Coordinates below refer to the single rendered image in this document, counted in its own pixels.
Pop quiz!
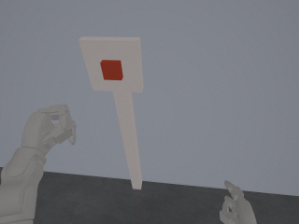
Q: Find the robot left forearm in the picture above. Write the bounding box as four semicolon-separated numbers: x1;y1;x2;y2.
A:
0;147;47;224

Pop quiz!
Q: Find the robot right hand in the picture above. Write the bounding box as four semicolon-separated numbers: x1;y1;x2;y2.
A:
220;180;257;224

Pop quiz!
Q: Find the panel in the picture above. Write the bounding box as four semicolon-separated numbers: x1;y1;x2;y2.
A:
78;36;144;190

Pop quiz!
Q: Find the button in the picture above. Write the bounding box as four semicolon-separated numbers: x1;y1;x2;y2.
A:
100;60;123;80

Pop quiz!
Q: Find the robot left hand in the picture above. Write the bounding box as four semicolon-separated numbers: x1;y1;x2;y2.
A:
21;104;77;156

